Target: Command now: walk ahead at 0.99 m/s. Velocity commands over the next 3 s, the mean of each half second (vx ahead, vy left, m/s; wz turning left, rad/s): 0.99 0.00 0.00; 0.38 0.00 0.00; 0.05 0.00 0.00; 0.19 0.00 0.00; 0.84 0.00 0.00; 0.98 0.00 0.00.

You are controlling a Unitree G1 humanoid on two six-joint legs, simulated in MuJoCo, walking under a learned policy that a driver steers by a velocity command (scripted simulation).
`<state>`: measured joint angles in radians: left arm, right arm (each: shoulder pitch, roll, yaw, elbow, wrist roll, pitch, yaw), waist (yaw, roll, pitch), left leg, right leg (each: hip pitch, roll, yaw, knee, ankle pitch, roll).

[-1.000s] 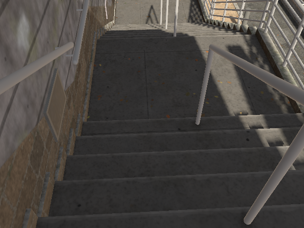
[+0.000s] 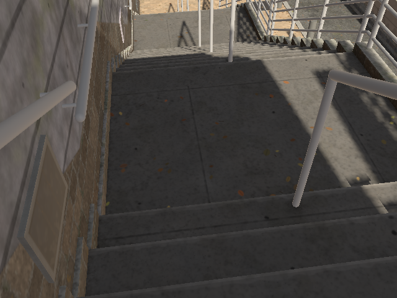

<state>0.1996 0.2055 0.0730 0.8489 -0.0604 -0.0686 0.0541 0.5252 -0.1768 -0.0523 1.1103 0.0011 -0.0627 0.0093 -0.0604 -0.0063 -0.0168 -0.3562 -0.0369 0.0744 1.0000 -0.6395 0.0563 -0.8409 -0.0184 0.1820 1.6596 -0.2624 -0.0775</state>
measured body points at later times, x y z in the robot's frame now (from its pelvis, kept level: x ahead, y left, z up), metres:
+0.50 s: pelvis +0.43 +0.00 -0.20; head +0.44 +0.01 +0.25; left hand +0.33 +0.21 -0.35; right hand +0.67 -0.21 -0.27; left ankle +0.62 +0.16 -0.88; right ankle +0.28 -0.11 -0.84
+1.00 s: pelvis +0.80 +0.01 -0.44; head +0.82 +0.02 +0.01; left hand +0.93 +0.21 -0.57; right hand +0.77 -0.22 -0.59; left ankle +0.65 +0.17 -0.93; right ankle +0.88 -0.04 -1.17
